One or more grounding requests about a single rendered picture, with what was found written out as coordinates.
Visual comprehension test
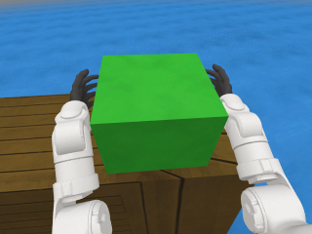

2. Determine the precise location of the left robot hand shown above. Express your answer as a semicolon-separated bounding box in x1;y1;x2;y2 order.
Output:
69;68;99;109

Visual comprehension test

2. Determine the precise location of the right robot forearm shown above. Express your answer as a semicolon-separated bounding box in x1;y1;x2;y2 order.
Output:
220;94;306;220

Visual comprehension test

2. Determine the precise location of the right robot upper arm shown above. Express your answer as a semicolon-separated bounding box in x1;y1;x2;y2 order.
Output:
241;183;312;234

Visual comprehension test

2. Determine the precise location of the left robot forearm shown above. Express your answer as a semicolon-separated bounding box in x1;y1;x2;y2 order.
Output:
52;100;99;234

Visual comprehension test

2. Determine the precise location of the carton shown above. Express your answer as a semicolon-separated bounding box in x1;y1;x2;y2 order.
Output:
90;53;229;175

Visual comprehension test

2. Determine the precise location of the left robot upper arm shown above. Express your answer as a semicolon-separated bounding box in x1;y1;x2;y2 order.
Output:
53;200;112;234

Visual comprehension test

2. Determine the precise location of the pedestal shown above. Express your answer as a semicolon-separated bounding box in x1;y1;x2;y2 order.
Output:
0;93;255;234

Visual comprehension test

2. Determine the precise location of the right robot hand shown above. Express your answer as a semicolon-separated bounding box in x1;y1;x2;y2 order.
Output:
205;64;233;97

